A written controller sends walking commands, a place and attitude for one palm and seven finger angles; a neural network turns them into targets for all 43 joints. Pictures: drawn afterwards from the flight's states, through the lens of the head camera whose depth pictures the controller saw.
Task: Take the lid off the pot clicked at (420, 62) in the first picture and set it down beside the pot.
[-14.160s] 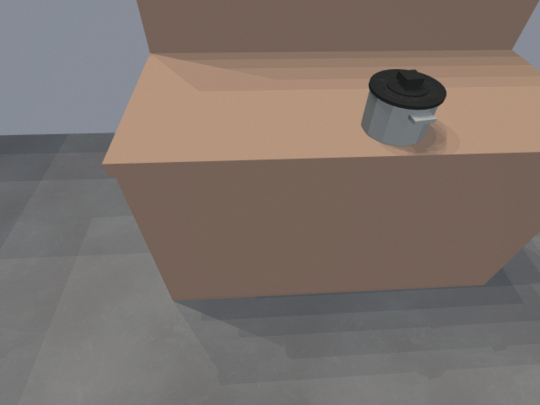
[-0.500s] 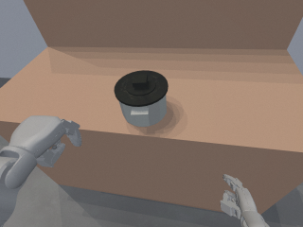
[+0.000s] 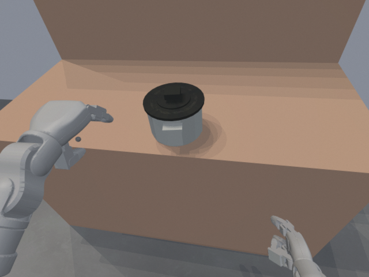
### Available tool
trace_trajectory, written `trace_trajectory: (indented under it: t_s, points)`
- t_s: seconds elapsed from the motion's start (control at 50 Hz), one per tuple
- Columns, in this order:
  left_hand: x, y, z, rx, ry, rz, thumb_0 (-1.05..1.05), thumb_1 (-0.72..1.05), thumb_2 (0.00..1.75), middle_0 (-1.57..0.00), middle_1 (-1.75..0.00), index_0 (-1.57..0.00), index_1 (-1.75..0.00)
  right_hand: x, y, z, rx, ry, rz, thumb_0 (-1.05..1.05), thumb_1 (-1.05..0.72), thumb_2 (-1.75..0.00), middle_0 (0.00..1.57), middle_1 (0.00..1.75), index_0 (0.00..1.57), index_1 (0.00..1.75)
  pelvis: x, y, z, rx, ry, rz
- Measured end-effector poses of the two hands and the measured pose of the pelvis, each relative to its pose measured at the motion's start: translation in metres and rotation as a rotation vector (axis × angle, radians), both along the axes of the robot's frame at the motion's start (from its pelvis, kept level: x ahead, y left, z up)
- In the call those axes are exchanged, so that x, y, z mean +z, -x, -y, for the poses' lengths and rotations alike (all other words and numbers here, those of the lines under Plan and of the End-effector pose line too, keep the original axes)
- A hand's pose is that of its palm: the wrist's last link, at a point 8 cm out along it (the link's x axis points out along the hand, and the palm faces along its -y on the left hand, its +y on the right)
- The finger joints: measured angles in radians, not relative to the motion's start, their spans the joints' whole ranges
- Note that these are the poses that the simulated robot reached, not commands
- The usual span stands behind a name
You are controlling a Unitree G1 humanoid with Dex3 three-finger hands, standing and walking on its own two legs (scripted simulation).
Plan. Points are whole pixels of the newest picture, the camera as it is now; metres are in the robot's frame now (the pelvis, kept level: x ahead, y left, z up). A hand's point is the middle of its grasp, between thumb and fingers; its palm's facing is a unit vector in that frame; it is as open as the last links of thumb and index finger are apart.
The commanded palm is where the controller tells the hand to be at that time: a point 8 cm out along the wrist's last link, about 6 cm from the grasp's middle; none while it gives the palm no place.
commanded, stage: move the open hand above the knob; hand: left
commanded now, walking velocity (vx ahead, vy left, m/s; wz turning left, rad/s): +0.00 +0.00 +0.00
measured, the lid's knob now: (172, 92) +0.54 +0.11 +0.13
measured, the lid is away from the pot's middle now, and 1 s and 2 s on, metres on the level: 0.00 0.00 0.00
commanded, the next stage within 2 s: none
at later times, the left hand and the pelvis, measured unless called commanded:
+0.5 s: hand (110, 117) +0.36 +0.20 +0.19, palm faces -0.13 +0.01 -0.99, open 10.0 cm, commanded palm +0.35 +0.20 +0.26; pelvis +0.00 -0.02 +0.00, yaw +0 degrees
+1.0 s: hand (135, 98) +0.43 +0.17 +0.19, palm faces -0.17 -0.03 -0.98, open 10.0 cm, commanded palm +0.41 +0.16 +0.26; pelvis +0.05 -0.02 +0.00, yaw -1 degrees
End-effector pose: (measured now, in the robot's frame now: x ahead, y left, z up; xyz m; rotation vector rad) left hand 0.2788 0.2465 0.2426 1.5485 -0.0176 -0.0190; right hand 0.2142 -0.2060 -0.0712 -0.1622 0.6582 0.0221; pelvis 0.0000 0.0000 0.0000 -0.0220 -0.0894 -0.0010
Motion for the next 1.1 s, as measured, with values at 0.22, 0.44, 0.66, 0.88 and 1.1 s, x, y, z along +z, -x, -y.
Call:
trace_trajectory:
  t_s: [0.22, 0.44, 0.66, 0.88, 1.1]
  points:
    - [0.007, -0.016, 0.014, 0.016, -0.005, -0.021, 0.00, -0.35, 1.61, -0.88, -0.09, -0.88, -0.09, -0.008, 0.014, 0.017, -0.014, 0.015, -0.013, 0.01, -0.90, -0.90, 0.20, 0.30, 0.20, 0.30, -0.003, 0.007, 0.011, 0.009, -0.006, 0.008]
    - [0.004, -0.058, 0.036, 0.032, -0.028, -0.105, 0.00, -0.36, 1.62, -0.88, -0.09, -0.88, -0.08, -0.021, 0.031, 0.038, -0.053, 0.027, -0.063, 0.01, -0.90, -0.90, 0.20, 0.30, 0.20, 0.30, -0.004, 0.005, 0.021, 0.007, -0.012, -0.006]
    - [0.008, -0.104, 0.060, 0.015, -0.017, -0.166, 0.00, -0.36, 1.62, -0.88, -0.09, -0.88, -0.08, -0.029, 0.034, 0.055, -0.106, 0.026, -0.119, 0.01, -0.90, -0.90, 0.20, 0.30, 0.20, 0.29, -0.002, -0.014, 0.024, -0.008, -0.025, -0.032]
    - [0.008, -0.130, 0.070, -0.008, 0.006, -0.179, 0.00, -0.35, 1.62, -0.88, -0.09, -0.88, -0.08, -0.025, 0.004, 0.054, -0.100, 0.014, -0.131, 0.01, -0.90, -0.90, 0.20, 0.30, 0.20, 0.29, 0.001, -0.037, 0.020, -0.014, -0.033, -0.059]
    - [0.009, -0.148, 0.084, -0.031, 0.020, -0.148, 0.00, -0.35, 1.62, -0.88, -0.09, -0.88, -0.08, -0.017, -0.041, 0.030, -0.035, -0.026, -0.108, 0.01, -0.90, -0.90, 0.20, 0.30, 0.20, 0.29, 0.001, -0.052, 0.015, -0.005, -0.034, -0.087]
